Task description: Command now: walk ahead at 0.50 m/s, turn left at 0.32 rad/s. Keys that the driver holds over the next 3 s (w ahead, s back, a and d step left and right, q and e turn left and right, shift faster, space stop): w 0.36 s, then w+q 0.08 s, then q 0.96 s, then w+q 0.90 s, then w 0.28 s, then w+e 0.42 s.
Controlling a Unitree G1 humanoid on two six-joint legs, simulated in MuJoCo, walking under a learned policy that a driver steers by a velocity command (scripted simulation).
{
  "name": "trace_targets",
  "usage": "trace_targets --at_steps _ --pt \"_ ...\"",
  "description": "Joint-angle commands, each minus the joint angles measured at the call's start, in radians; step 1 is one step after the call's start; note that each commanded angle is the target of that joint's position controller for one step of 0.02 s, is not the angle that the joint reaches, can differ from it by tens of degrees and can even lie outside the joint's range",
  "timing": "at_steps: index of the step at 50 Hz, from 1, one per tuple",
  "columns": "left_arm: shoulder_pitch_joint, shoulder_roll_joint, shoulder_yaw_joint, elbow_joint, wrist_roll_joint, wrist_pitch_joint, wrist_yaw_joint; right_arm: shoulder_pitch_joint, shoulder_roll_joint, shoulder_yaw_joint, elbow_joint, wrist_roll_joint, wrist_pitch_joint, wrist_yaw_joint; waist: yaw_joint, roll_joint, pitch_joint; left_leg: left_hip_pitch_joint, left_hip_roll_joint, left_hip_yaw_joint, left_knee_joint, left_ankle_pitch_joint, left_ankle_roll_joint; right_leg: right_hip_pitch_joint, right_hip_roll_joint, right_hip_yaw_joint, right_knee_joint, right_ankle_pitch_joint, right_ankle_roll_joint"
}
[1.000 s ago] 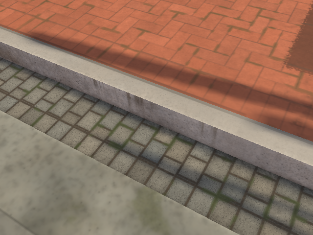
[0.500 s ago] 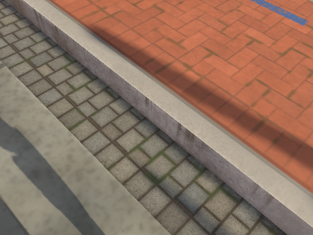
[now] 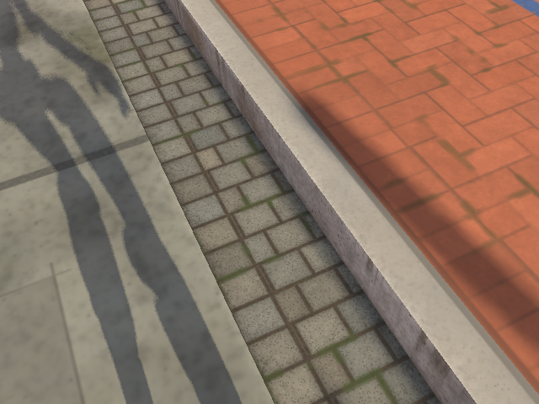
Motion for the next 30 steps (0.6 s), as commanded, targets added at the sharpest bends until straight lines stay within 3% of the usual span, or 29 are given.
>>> trace_targets --at_steps 1,5,9,11,12,13,14,15,16,17,18,19,21,23,26,30 --pt "0.016 0.106 0.022 -0.021 -0.006 -0.023 -0.007 -0.035 -0.013 0.008 -0.071 -0.004 -0.008 0.011 -0.018 -0.146 0.016 -0.105 0.032 -0.011 -0.109 0.104 -0.016 0.056 -0.246 0.165 -0.194 0.299 -0.137" --pt "0.06 0.124 0.025 0.021 -0.013 -0.015 -0.009 -0.196 0.017 0.034 -0.112 0.0 -0.019 0.025 0.015 -0.149 0.034 0.008 0.039 0.096 -0.368 0.221 -0.019 0.026 -0.212 0.075 -0.208 0.301 -0.115" --pt "0.126 0.159 0.032 0.074 -0.009 0.003 -0.002 -0.246 -0.009 0.033 -0.121 -0.005 -0.026 0.013 0.019 -0.15 0.047 0.059 0.033 0.132 -0.478 0.139 0.023 0.132 -0.266 0.089 -0.149 0.395 -0.11" --pt "0.131 0.172 0.032 0.092 -0.01 0.015 0.002 -0.171 -0.021 0.026 -0.092 -0.014 -0.036 0.001 -0.025 -0.142 0.0 0.198 -0.012 0.159 -0.546 0.083 0.06 0.162 -0.261 0.057 0.001 0.617 -0.095" --pt "0.138 0.16 0.025 0.099 -0.013 0.02 0.003 -0.035 -0.04 0.015 -0.04 -0.022 -0.047 -0.008 -0.084 -0.111 -0.076 0.385 -0.034 0.162 -0.597 0.101 0.087 0.12 -0.224 0.018 0.171 0.672 -0.076" --pt "0.118 0.13 0.013 0.072 -0.013 0.019 0.004 0.153 -0.098 -0.006 0.011 -0.04 -0.055 -0.02 -0.16 -0.048 -0.2 0.649 0.101 0.011 -0.594 0.032 0.134 -0.046 -0.187 -0.006 0.413 0.46 -0.052" --pt "0.169 0.029 -0.013 0.015 -0.028 0.017 -0.009 0.231 -0.198 -0.032 0.02 -0.036 -0.052 -0.037 -0.149 0.194 -0.332 0.937 0.402 -0.454 -0.677 -0.058 0.249 -0.417 -0.018 -0.041 0.761 -0.189 -0.004" --pt "0.112 0.139 0.019 0.024 -0.003 0.025 0.005 0.222 -0.182 -0.034 0.024 0.013 -0.043 -0.044 -0.154 0.111 -0.31 0.881 0.409 -0.548 -0.741 0.054 0.256 -0.507 -0.011 0.098 0.865 -0.3 -0.016" --pt "0.059 0.139 0.023 0.012 -0.008 0.023 0.003 0.155 -0.133 -0.022 0.032 0.022 -0.045 -0.047 -0.117 0.063 -0.183 0.792 0.356 -0.385 -0.737 0.163 0.235 -0.538 -0.061 0.132 0.86 -0.228 -0.027" --pt "0.035 0.112 0.015 0.014 -0.013 0.018 0.0 0.111 -0.08 -0.008 0.036 0.02 -0.052 -0.044 -0.088 0.022 -0.112 0.676 0.314 -0.287 -0.765 0.264 0.211 -0.504 -0.089 0.134 0.8 -0.179 -0.026" --pt "0.034 0.1 0.015 0.025 -0.011 0.025 -0.001 0.077 -0.05 -0.001 0.038 0.019 -0.059 -0.045 -0.057 0.016 -0.072 0.595 0.275 -0.224 -0.799 0.29 0.183 -0.459 -0.108 0.129 0.747 -0.157 -0.019" --pt "0.045 0.095 0.014 0.032 0.005 0.037 -0.004 0.059 -0.028 0.007 0.049 0.024 -0.064 -0.045 -0.028 0.032 -0.049 0.521 0.24 -0.185 -0.827 0.323 0.168 -0.405 -0.117 0.123 0.708 -0.143 -0.005" --pt "0.044 0.075 0.016 0.036 0.021 0.054 -0.015 0.076 -0.032 0.006 0.071 0.032 -0.079 -0.042 -0.008 0.021 -0.046 0.471 0.21 -0.15 -0.858 0.39 0.183 -0.359 -0.107 0.104 0.666 -0.098 0.015" --pt "-0.026 0.056 0.016 0.012 0.024 0.063 -0.018 0.102 -0.048 -0.002 0.105 0.044 -0.087 -0.045 -0.001 0.006 0.0 0.441 0.192 -0.129 -0.889 0.432 0.197 -0.395 -0.108 0.099 0.6 -0.021 0.044" --pt "-0.128 0.047 0.011 -0.024 0.015 0.062 -0.009 0.122 -0.06 -0.008 0.134 0.04 -0.079 -0.045 -0.003 -0.009 0.017 0.425 0.161 -0.075 -0.836 0.664 0.185 -0.406 -0.092 0.096 0.478 0.094 0.077" --pt "-0.234 0.055 0.003 -0.053 0.0 0.062 0.004 0.167 -0.071 -0.014 0.159 0.035 -0.061 -0.049 -0.041 0.014 -0.004 0.417 0.13 -0.076 -0.748 0.697 0.149 -0.345 -0.054 0.107 0.342 0.237 0.065"
Next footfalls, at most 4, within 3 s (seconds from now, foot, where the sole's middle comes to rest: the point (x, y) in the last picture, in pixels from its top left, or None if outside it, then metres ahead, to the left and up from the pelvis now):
0.24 left None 0.29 0.13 -0.78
0.76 right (310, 389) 0.54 -0.02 -0.82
1.22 left None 0.39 0.16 -0.78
1.72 right None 0.50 0.00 -0.82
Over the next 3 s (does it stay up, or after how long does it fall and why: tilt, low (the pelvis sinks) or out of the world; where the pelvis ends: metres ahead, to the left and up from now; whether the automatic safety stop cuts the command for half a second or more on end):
stays up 0.71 0.66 0.00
